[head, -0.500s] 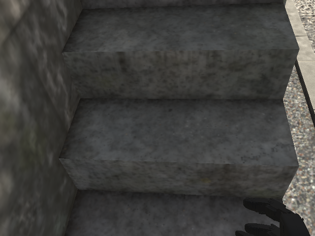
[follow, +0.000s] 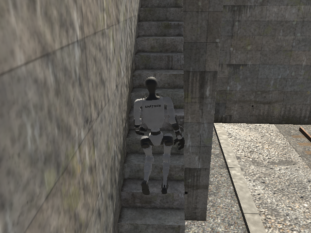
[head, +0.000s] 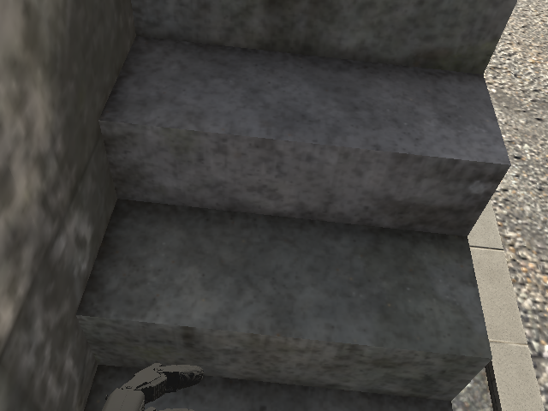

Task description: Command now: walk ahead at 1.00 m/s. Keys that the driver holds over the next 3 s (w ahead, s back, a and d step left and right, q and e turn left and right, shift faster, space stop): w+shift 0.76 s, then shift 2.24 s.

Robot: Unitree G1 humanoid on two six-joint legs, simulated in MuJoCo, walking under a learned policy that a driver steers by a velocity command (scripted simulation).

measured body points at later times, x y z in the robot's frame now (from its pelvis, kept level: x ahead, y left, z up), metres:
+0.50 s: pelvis +0.29 +0.07 +0.28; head +0.29 +0.13 +0.72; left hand +0.38 +0.28 +0.12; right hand +0.28 -0.22 +0.17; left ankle +0.31 +0.16 -0.46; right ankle +0.31 -0.10 -0.16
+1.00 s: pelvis +0.51 +0.01 +0.45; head +0.50 +0.02 +0.90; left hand +0.52 +0.27 +0.30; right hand +0.73 -0.18 +0.39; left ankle +0.54 +0.15 -0.03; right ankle +0.50 -0.09 -0.27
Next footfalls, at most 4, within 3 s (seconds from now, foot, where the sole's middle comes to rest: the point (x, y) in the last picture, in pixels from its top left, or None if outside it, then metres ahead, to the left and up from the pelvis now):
0.24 left None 0.35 0.16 -0.50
0.78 right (340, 288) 0.54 -0.09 -0.30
1.22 left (211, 261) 0.58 0.14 -0.30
1.48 right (364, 274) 0.57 -0.14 -0.30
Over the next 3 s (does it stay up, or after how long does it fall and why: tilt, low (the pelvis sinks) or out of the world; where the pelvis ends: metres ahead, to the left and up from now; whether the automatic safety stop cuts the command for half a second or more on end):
stays up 0.55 0.00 0.48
